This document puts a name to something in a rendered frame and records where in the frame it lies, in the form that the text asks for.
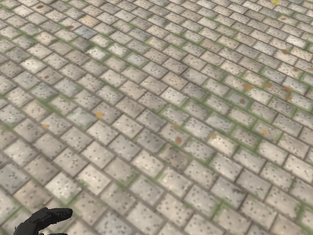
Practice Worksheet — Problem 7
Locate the left robot hand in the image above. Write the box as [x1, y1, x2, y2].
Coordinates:
[13, 207, 73, 235]

